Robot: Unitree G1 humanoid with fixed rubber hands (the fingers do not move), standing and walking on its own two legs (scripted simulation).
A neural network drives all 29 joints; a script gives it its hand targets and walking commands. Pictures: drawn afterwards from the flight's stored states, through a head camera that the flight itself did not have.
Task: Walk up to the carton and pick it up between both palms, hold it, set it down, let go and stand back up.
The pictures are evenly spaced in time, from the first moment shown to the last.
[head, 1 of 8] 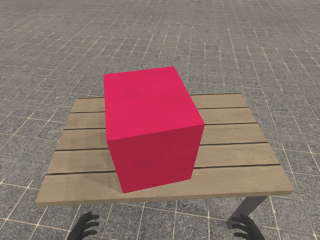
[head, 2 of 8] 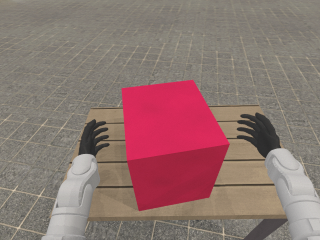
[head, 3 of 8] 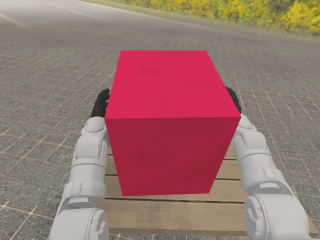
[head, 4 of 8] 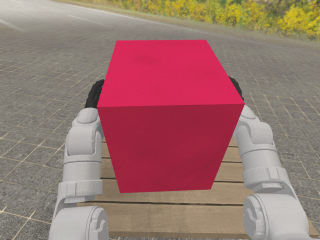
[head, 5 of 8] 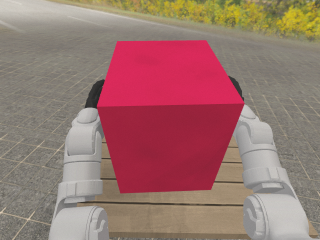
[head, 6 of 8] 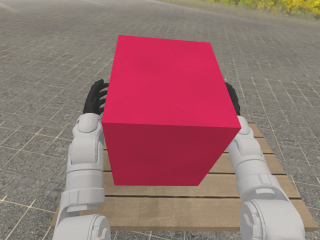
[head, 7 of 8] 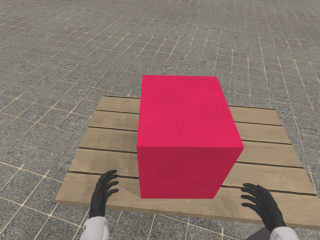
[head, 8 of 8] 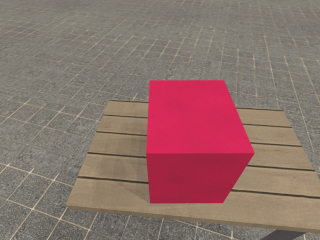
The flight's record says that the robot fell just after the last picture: no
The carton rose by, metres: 0.26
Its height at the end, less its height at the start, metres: +0.00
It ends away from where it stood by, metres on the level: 0.01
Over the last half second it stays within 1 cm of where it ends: yes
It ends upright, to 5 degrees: yes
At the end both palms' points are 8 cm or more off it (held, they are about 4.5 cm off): yes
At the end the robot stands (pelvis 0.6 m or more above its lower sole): yes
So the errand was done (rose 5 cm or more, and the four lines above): yes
